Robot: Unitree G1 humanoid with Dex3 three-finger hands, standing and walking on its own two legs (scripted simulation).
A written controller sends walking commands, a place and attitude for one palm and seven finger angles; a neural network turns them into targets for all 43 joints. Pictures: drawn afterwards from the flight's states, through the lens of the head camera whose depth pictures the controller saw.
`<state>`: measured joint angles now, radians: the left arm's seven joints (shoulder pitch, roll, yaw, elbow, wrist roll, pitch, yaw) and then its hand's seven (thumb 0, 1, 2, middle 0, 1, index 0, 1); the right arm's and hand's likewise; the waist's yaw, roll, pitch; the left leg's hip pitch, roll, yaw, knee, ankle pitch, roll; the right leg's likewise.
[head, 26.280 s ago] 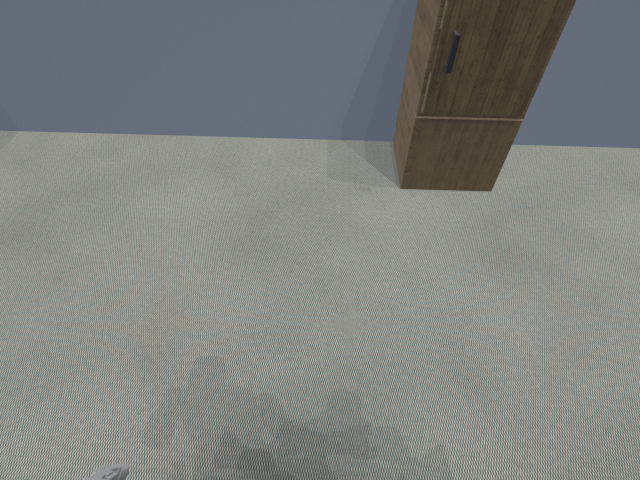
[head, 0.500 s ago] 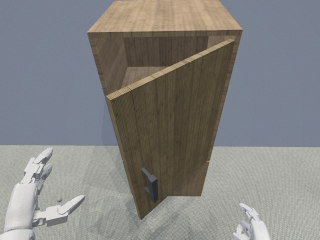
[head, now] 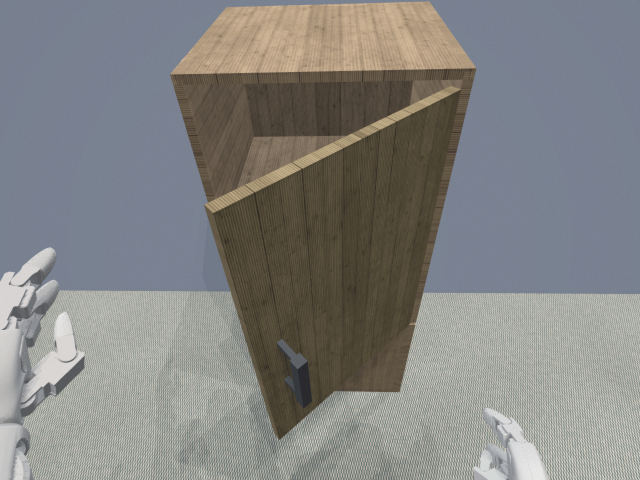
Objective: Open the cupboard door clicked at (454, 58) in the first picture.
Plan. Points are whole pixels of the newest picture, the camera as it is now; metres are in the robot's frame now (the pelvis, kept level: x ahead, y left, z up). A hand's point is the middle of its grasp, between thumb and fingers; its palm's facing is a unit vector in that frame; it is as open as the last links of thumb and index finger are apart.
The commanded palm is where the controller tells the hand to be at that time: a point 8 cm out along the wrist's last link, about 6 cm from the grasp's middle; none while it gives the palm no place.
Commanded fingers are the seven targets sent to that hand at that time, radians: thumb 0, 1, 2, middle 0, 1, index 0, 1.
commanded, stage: draw the hand back to the body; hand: left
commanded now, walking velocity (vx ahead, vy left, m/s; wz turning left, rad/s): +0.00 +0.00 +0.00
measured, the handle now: (294, 373) +0.30 +0.09 -0.09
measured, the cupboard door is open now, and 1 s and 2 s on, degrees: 43 43 43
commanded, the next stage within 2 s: step back with the hand held close in 0.14 s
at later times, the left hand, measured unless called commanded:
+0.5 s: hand (80, 348) +0.19 +0.25 +0.16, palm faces +0.38 -0.78 -0.49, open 7.4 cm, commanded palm +0.13 +0.29 +0.18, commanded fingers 0.00 0.90 0.90 -0.20 -0.30 -0.20 -0.30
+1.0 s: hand (0, 414) +0.12 +0.29 +0.16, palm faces +0.39 -0.76 -0.52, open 7.4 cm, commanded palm +0.06 +0.32 +0.18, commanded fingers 0.00 0.90 0.90 -0.20 -0.30 -0.20 -0.30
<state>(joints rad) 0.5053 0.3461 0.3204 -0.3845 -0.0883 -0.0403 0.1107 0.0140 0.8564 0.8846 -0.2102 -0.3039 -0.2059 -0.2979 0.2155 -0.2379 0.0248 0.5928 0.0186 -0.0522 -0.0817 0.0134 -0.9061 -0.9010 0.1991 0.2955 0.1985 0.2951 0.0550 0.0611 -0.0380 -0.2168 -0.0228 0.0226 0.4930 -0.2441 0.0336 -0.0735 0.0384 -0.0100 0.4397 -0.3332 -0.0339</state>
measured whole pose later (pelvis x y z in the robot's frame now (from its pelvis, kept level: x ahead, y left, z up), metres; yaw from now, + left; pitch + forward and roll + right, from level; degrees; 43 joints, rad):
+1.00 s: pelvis -0.08 +0.02 +0.00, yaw +0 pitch +0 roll -2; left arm 0.57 0.43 0.42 -0.46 -0.04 -0.18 0.14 0.02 0.89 0.90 -0.22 -0.30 -0.21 -0.30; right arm 0.20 -0.23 0.00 0.55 0.01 0.00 -0.09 0.01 -0.91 -0.90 0.20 0.30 0.20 0.30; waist 0.00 0.05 0.03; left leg -0.37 -0.01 0.03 0.49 -0.13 0.07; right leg -0.25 0.05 0.00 0.47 -0.22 0.00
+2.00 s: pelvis -0.24 +0.04 -0.01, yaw -1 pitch +1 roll -1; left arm 0.51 0.37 0.41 -0.42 -0.03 -0.18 0.17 0.01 0.89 0.90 -0.22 -0.31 -0.21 -0.30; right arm 0.38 -0.27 -0.03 0.73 -0.01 -0.09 -0.11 0.01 -0.91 -0.90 0.20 0.30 0.20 0.30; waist 0.03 0.00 -0.13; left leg -0.32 0.04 0.01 0.63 -0.32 0.01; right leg -0.14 0.03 -0.04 0.53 -0.42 -0.02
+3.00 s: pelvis -0.28 +0.03 +0.00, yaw +1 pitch -2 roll +0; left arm 0.25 0.18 0.02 1.07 0.00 0.01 0.03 -0.03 0.95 0.90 -0.21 -0.30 -0.20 -0.30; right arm 0.30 -0.15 -0.01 1.12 -0.03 0.03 -0.04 0.01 -0.91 -0.90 0.20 0.29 0.20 0.29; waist -0.02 0.02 0.06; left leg -0.22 0.02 0.00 0.45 -0.19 -0.02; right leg -0.12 0.04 -0.04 0.43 -0.28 -0.05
